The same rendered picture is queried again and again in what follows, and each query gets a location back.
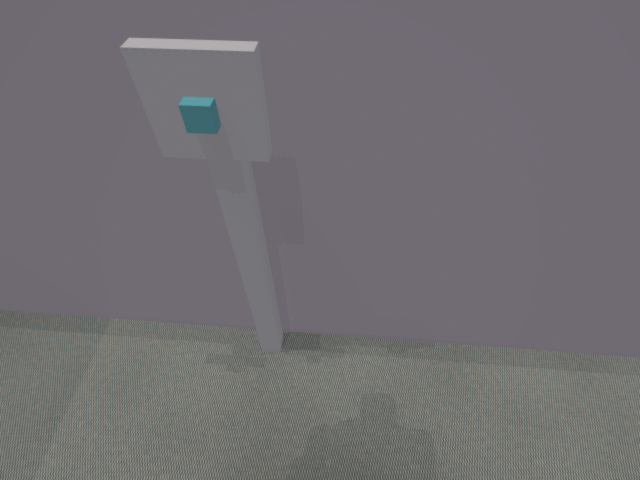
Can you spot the button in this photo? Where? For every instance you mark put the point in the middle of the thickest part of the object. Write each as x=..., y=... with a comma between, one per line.
x=200, y=115

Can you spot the panel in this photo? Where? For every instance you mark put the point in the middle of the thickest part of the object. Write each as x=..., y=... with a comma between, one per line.
x=165, y=70

